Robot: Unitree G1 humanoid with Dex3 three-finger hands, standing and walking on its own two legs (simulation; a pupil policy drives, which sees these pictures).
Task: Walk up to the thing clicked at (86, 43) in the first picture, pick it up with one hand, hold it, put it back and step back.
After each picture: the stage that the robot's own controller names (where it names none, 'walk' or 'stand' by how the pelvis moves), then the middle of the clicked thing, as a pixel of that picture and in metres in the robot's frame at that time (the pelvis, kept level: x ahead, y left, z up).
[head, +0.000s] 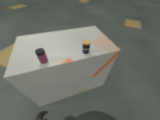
stand; (86, 47) +0.64 +0.07 +0.05
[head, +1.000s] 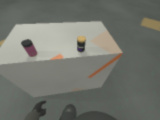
rise first; (81, 44) +0.58 +0.11 +0.09
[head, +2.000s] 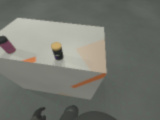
rise first; (57, 51) +0.44 +0.26 +0.09
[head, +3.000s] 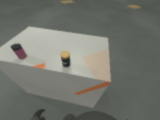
stand; (65, 59) +0.44 +0.21 +0.06
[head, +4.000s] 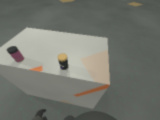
stand; (63, 62) +0.42 +0.22 +0.05
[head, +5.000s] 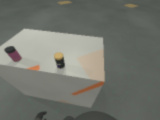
stand; (59, 60) +0.43 +0.25 +0.05
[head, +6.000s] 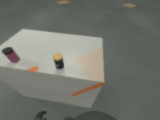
stand; (58, 61) +0.42 +0.25 +0.05
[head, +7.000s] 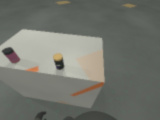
rise first; (59, 61) +0.42 +0.25 +0.05
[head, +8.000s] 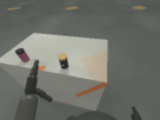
rise first; (63, 61) +0.43 +0.25 +0.05
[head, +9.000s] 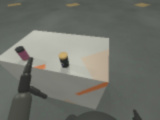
go down; (64, 60) +0.43 +0.25 +0.05
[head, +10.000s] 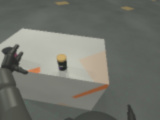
go down; (62, 62) +0.41 +0.22 +0.06
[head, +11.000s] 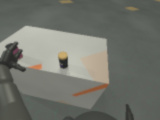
approach; (63, 60) +0.43 +0.22 +0.06
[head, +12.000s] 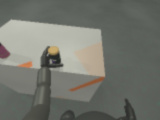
close; (55, 55) +0.43 +0.25 +0.08
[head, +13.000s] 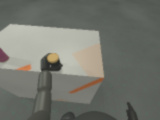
lift; (55, 62) +0.38 +0.23 +0.09
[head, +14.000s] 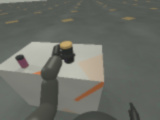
lift; (67, 52) +0.35 +0.15 +0.26
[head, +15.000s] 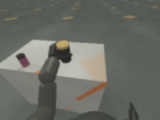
hold; (64, 52) +0.34 +0.17 +0.26
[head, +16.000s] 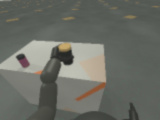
hold; (66, 54) +0.34 +0.16 +0.24
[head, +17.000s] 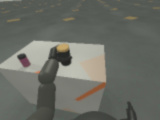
crouch; (64, 55) +0.34 +0.17 +0.24
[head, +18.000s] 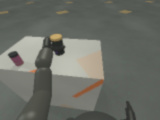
crouch; (58, 45) +0.42 +0.22 +0.25
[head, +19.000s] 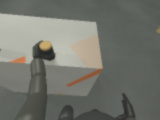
lower; (48, 51) +0.45 +0.26 +0.11
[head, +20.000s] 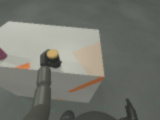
lower; (54, 59) +0.40 +0.24 +0.09
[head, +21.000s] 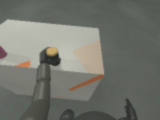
lower; (54, 57) +0.42 +0.24 +0.09
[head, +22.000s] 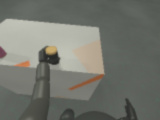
lower; (53, 55) +0.42 +0.25 +0.09
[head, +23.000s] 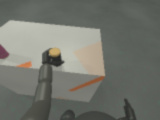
open; (56, 57) +0.41 +0.23 +0.09
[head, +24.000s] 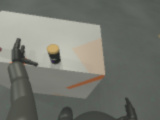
sink last; (54, 54) +0.42 +0.23 +0.10
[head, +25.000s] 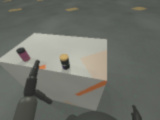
sink last; (65, 62) +0.43 +0.24 +0.06
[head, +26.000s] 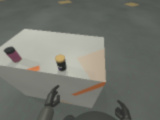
stand; (61, 63) +0.40 +0.24 +0.05
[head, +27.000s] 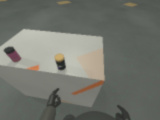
stand; (60, 62) +0.41 +0.24 +0.05
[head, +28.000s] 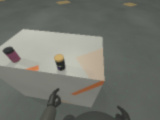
stand; (60, 62) +0.41 +0.24 +0.05
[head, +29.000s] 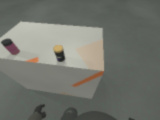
walk; (59, 53) +0.46 +0.25 +0.07
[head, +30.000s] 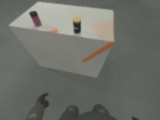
walk; (77, 25) +0.74 +0.17 +0.09
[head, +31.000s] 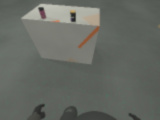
stand; (73, 16) +1.09 +0.29 +0.08
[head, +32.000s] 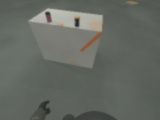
stand; (77, 21) +1.11 +0.23 +0.06
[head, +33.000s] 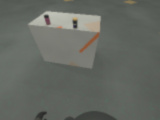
stand; (75, 23) +1.11 +0.25 +0.05
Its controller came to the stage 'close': yes
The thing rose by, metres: 0.22
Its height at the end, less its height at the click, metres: +0.00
